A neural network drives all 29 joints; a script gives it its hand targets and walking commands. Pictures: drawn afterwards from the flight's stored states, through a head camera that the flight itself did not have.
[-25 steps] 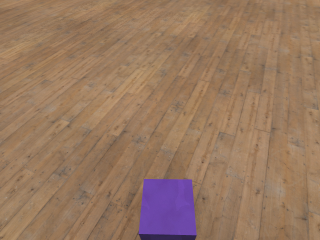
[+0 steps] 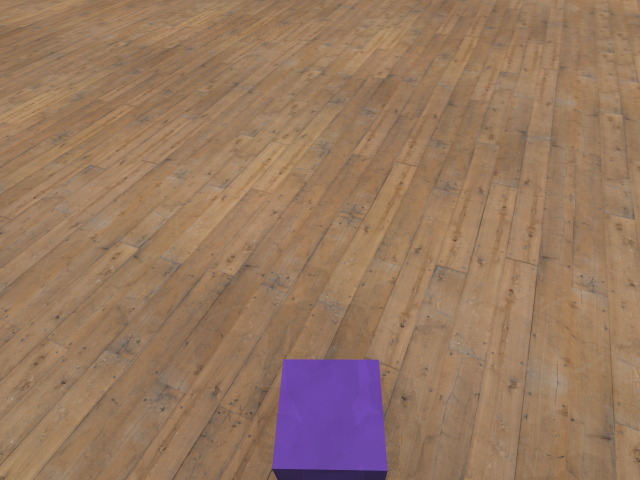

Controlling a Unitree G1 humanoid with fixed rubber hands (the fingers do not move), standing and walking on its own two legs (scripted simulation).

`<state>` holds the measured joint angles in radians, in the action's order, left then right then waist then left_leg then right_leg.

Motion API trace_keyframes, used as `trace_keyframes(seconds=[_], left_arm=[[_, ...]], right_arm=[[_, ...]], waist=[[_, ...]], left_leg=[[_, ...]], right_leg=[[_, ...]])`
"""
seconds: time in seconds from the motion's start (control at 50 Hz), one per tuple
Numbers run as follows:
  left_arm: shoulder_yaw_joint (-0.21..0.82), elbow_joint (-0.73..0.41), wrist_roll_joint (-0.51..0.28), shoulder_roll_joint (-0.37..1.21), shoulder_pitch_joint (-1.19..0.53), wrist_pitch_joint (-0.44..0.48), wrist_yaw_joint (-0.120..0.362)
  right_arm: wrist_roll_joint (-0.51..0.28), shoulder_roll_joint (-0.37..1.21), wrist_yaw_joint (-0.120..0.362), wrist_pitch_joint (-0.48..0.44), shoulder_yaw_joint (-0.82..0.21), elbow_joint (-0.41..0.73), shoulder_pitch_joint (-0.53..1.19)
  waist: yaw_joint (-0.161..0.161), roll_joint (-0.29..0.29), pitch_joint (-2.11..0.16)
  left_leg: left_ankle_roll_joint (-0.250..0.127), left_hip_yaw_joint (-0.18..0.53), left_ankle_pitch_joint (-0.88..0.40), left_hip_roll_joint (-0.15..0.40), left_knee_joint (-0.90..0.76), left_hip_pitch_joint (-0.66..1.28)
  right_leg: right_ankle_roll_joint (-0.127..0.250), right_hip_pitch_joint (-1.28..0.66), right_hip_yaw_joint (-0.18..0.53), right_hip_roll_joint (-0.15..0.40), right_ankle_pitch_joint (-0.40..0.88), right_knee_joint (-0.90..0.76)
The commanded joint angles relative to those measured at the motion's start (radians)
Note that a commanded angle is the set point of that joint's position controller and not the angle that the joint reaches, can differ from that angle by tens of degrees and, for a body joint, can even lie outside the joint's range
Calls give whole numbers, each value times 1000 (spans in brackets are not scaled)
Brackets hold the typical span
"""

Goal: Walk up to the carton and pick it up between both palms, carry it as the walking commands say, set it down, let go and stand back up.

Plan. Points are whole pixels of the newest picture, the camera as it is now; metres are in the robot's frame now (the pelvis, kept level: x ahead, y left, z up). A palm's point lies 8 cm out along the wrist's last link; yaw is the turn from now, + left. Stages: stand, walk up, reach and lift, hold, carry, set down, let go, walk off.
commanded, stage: walk up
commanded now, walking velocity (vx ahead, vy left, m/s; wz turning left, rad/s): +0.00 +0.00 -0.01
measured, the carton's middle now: (331, 427) +0.43 +0.04 -0.65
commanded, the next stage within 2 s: stand in 0.04 s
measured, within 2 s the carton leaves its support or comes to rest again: neither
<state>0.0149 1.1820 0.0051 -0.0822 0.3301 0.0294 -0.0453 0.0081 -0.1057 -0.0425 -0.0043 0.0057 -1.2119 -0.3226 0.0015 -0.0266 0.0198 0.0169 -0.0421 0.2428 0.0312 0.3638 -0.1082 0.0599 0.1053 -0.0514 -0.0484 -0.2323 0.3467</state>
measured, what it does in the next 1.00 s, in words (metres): lowers itself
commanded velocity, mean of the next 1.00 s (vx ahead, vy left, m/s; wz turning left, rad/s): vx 0.00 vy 0.00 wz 0.00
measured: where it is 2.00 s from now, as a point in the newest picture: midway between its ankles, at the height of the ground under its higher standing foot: outside the picture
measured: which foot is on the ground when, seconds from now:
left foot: down 0.00-1.00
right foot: down 0.00-1.00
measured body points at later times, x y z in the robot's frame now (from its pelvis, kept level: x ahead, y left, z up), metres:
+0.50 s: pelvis -0.02 -0.01 -0.02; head +0.02 -0.01 +0.43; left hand +0.02 +0.22 -0.17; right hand +0.03 -0.24 -0.18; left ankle -0.03 +0.12 -0.74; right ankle -0.03 -0.08 -0.75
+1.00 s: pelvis -0.06 +0.02 -0.06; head +0.07 +0.01 +0.37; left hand +0.13 +0.22 -0.19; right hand +0.12 -0.19 -0.19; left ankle -0.03 +0.13 -0.75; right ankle -0.03 -0.08 -0.75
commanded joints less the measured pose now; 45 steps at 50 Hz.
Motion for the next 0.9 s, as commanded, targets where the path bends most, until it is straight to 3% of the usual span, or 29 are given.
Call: trace_keyframes(seconds=[0.0,0.38,0.4,0.42,0.44,0.46,0.48,0.52,0.54,0.58,0.6,0.62,0.66,0.74,0.8,0.84,0.88], left_arm=[[-14,-6,0,-79,98,6,-5],[-17,-6,-4,-76,111,9,-4],[49,-784,-95,-281,-904,-9,21],[-10,-585,-152,-251,-746,-138,-14],[48,-646,-155,-245,-642,-219,-12],[81,-618,-191,-227,-615,-277,-18],[101,-610,-216,-250,-601,-341,-31],[146,-551,-255,-215,-393,-507,-31],[183,-502,-271,-162,-291,-574,-18],[159,-419,-241,-115,-133,-676,4],[127,-387,-208,-116,-86,-712,17],[90,-382,-166,-128,-73,-726,31],[9,-485,-53,-131,-142,-708,48],[-105,-691,71,-124,-320,-629,41],[-138,-777,110,-128,-359,-563,55],[-152,-838,101,-140,-391,-521,68],[-152,-871,77,-145,-386,-504,71]], right_arm=[[2,-54,-5,-3,9,-3,-90],[0,-52,-4,-4,10,-1,-118],[-92,-195,3,-1,-63,897,983],[-170,-151,-31,117,-71,618,802],[-180,-112,-46,193,-93,648,713],[-186,-120,-54,262,-115,625,637],[-215,-113,-57,328,-118,613,598],[-270,-103,-64,478,-161,575,401],[-289,-84,-60,544,-164,514,311],[-277,-85,-39,646,-123,398,143],[-249,-93,-28,685,-107,371,98],[-212,-97,-19,702,-90,375,86],[-134,-77,0,690,-35,455,135],[50,-62,11,607,76,680,284],[70,-65,35,541,108,810,362],[52,-81,53,498,110,888,424],[29,-106,71,474,109,938,468]], waist=[[6,19,84],[7,26,78],[-9,65,-224],[43,163,-160],[43,108,-223],[47,41,-240],[22,33,-264],[-14,42,-269],[-9,56,-257],[-32,29,-324],[-22,22,-348],[-21,32,-341],[-20,37,-323],[-35,-1,-292],[-12,21,-368],[-6,55,-451],[-4,51,-543]], left_leg=[[-25,59,-136,80,-42,-51],[-22,53,-131,84,-37,-54],[-64,35,221,-58,171,-353],[-117,-7,201,-4,282,-303],[-123,1,209,-2,278,-256],[-135,-4,192,17,239,-333],[-140,10,167,37,262,-334],[-134,41,4,14,320,-323],[-124,58,-82,-9,335,-313],[-92,90,-225,-37,301,-358],[-79,95,-260,-55,273,-393],[-73,97,-288,-77,244,-420],[-71,101,-284,-89,192,-431],[-76,106,-276,-67,234,-444],[-57,92,-249,-56,343,-518],[-48,89,-231,-53,403,-558],[-39,87,-238,-51,451,-580]], right_leg=[[9,42,133,161,218,-70],[12,42,131,156,226,-66],[-11,392,122,66,-156,112],[-39,440,138,140,-333,138],[-39,431,104,165,-324,135],[0,415,65,157,-227,182],[35,458,66,150,-198,214],[66,467,113,141,-49,228],[80,471,122,128,57,237],[66,381,143,91,351,267],[52,276,153,74,470,275],[34,211,166,69,580,278],[-6,176,194,71,687,271],[-18,253,172,65,562,301],[-23,301,145,61,503,379],[-33,305,134,55,507,439],[-38,315,121,46,511,494]])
